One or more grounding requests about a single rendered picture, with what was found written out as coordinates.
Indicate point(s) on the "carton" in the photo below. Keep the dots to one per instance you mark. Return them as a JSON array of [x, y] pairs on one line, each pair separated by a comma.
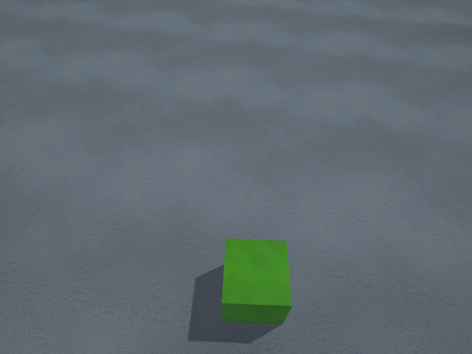
[[256, 281]]

